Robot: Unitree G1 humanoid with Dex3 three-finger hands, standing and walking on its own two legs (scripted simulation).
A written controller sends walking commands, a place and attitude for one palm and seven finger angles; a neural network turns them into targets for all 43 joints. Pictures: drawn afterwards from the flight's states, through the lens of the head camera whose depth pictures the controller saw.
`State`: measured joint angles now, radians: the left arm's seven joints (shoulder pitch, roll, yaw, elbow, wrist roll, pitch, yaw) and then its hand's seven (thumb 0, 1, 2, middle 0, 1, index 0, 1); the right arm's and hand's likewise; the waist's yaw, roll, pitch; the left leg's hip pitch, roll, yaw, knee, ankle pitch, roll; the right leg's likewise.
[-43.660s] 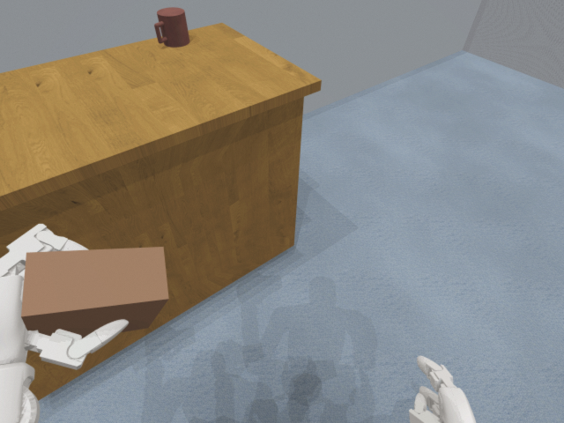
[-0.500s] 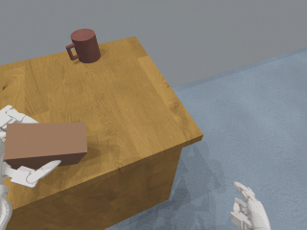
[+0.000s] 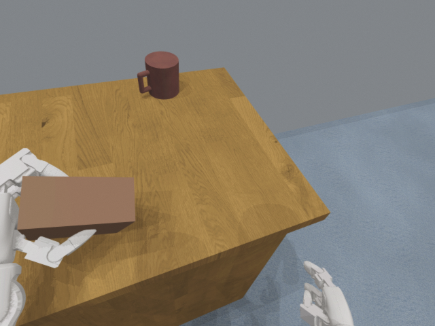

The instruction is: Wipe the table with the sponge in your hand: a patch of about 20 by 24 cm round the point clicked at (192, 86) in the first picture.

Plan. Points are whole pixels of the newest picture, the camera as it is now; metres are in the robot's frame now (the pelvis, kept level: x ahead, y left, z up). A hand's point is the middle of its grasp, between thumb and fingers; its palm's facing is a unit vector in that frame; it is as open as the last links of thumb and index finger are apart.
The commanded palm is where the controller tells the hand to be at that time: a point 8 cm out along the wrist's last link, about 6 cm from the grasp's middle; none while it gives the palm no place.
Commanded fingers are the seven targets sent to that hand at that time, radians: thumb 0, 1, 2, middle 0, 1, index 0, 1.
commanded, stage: come to a stop and stand still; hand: left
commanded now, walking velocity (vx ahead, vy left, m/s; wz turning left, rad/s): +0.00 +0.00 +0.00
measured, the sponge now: (95, 209) +0.24 +0.21 +0.13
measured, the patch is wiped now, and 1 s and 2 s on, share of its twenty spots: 0.00 0.00 0.00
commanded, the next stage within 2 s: look again from close up in 0.30 s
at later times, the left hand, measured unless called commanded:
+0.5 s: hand (45, 212) +0.21 +0.25 +0.16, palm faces +0.41 -0.84 -0.36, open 9.9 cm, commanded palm +0.15 +0.29 +0.17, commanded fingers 0.00 0.10 1.30 -1.20 -1.60 -1.20 -1.60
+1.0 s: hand (71, 213) +0.22 +0.22 +0.16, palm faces +0.41 -0.84 -0.34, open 9.9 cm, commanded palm +0.16 +0.25 +0.17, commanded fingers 0.00 0.10 1.30 -1.20 -1.60 -1.20 -1.60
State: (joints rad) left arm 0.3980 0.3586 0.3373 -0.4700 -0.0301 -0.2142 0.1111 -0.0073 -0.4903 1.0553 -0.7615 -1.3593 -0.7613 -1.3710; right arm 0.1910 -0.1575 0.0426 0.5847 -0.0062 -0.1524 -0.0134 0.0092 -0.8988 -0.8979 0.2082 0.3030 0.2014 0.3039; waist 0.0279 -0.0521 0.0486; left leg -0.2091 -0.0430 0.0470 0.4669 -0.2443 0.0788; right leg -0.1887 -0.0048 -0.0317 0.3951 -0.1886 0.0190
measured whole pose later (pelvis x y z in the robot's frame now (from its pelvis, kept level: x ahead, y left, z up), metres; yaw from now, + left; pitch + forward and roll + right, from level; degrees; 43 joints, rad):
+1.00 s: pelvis +0.00 -0.03 +0.00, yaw +1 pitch -1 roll -1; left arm 0.42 0.36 0.35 -0.48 -0.05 -0.18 0.13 -0.01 -0.49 1.06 -0.76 -1.36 -0.76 -1.37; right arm 0.19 -0.18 0.01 0.57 0.01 -0.10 -0.03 0.01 -0.90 -0.90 0.21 0.30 0.20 0.30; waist 0.03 -0.03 0.07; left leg -0.20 -0.02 0.02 0.45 -0.23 0.04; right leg -0.18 0.02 -0.05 0.39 -0.19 -0.02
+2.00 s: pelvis +0.01 -0.08 -0.01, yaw +1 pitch +0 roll -1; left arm 0.50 0.39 0.37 -0.58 -0.10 -0.13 0.13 -0.01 -0.49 1.06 -0.76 -1.36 -0.76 -1.37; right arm 0.18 -0.19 0.00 0.57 0.02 -0.05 -0.04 0.01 -0.90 -0.90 0.21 0.30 0.20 0.30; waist 0.01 -0.01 0.07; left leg -0.27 0.06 -0.01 0.56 -0.29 -0.04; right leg -0.24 0.10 -0.09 0.47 -0.24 -0.10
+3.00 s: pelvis +0.00 -0.09 -0.01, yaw +1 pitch +0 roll -1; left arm 0.50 0.39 0.36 -0.57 -0.09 -0.11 0.14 -0.01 -0.49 1.06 -0.76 -1.36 -0.76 -1.37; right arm 0.20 -0.20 0.00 0.57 0.02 -0.04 -0.04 0.01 -0.90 -0.90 0.21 0.30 0.20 0.30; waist 0.00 -0.01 0.06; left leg -0.25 0.06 -0.02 0.53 -0.27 -0.04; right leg -0.22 0.10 -0.10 0.44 -0.22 -0.10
